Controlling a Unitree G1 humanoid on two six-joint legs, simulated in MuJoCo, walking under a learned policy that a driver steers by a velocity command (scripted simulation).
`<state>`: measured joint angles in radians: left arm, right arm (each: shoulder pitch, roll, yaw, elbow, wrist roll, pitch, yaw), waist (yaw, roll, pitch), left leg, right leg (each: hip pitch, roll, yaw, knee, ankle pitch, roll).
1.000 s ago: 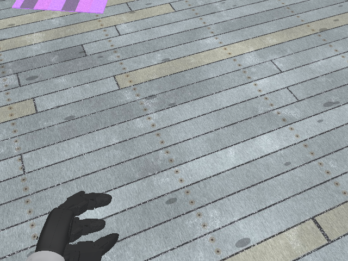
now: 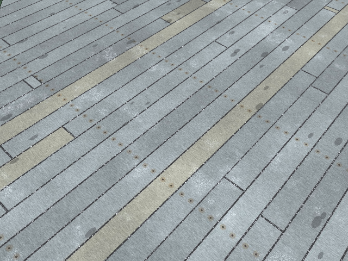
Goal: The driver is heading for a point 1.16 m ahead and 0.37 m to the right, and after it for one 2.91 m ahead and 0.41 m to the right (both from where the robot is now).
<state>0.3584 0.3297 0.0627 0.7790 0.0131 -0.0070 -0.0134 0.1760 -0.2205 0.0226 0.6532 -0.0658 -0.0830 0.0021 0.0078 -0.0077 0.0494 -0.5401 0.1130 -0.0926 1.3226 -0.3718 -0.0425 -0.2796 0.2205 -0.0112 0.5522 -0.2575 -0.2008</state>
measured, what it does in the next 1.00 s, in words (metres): walks ahead, turning right: left foot, then right foot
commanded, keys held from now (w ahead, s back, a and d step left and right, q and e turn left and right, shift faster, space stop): w+e+shift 0.76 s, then w+shift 0.04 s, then w+q+shift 0.20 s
